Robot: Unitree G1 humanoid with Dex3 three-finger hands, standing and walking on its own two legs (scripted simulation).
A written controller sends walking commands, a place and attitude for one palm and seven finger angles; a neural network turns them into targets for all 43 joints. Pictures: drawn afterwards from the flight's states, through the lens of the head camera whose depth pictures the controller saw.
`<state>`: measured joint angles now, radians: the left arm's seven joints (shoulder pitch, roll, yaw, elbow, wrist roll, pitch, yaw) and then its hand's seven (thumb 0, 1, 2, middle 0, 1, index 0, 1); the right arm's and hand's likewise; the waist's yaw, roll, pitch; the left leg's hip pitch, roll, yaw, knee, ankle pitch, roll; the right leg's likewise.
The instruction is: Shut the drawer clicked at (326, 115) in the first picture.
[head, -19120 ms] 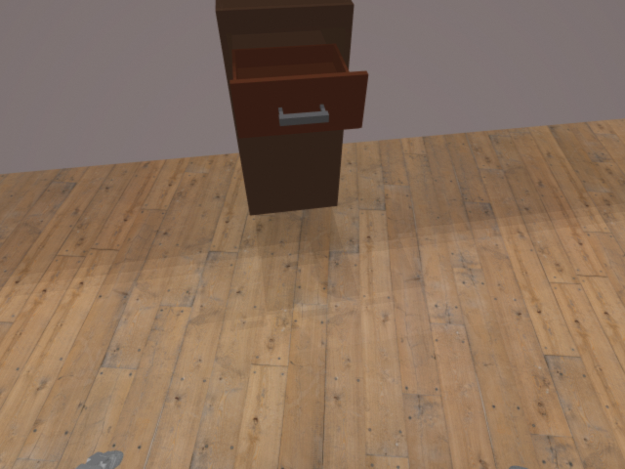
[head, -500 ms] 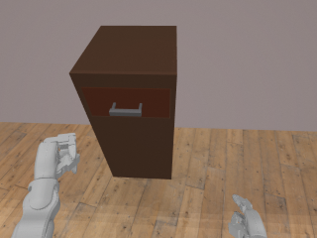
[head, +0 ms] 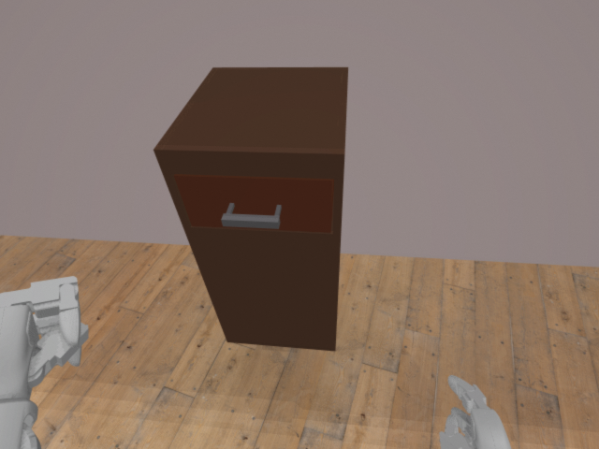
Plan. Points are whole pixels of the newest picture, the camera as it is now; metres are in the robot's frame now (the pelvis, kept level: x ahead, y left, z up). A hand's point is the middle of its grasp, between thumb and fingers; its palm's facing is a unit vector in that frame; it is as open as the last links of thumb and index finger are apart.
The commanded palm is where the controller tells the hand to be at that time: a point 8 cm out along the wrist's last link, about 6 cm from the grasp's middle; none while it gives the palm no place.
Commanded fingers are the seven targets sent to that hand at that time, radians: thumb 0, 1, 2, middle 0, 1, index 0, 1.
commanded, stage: draw the hand back to the body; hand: left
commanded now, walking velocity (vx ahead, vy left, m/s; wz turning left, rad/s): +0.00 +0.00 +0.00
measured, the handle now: (252, 214) +0.61 +0.20 -0.08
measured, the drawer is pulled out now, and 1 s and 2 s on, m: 0.00 0.00 0.00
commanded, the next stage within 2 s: step back with the hand held close in 0.02 s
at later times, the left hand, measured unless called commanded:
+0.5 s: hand (69, 345) +0.16 +0.26 +0.15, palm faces +0.31 -0.81 -0.50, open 3.2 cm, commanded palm +0.11 +0.30 +0.17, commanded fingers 0.00 0.90 0.90 -1.40 -1.60 -1.40 -1.60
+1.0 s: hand (17, 404) +0.10 +0.27 +0.16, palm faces +0.37 -0.81 -0.45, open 3.2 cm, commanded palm +0.04 +0.31 +0.17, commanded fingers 0.00 0.90 0.90 -1.40 -1.60 -1.40 -1.60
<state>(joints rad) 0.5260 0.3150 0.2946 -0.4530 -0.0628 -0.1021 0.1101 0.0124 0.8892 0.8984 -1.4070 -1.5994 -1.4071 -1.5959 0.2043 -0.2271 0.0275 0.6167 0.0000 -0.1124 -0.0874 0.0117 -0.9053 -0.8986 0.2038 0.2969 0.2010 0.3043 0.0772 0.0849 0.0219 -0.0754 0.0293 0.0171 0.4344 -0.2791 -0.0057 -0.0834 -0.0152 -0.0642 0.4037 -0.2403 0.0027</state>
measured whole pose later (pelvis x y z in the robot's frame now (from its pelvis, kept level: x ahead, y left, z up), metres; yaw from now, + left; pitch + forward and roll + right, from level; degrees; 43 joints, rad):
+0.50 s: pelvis -0.03 +0.02 +0.00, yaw +0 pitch +1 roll +0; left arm 0.64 0.37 0.34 -0.52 -0.05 -0.19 0.11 0.01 0.89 0.90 -1.41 -1.60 -1.41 -1.60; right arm 0.18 -0.24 -0.02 0.56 0.00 0.00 -0.08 0.01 -0.91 -0.90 0.20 0.30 0.20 0.30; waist 0.00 0.04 0.03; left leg -0.23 -0.01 0.04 0.44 -0.22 0.03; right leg -0.24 -0.05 -0.04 0.41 -0.18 0.03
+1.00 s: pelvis -0.09 +0.03 -0.01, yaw +0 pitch +1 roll -2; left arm 0.61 0.38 0.37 -0.57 -0.02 -0.27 0.16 0.01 0.88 0.90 -1.41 -1.60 -1.41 -1.60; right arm 0.21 -0.22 -0.01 0.57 0.00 -0.06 -0.09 0.01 -0.90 -0.90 0.21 0.30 0.20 0.30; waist -0.01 0.01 0.03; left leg -0.39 0.01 0.01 0.57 -0.19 0.04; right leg -0.37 -0.02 -0.04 0.48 -0.18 0.03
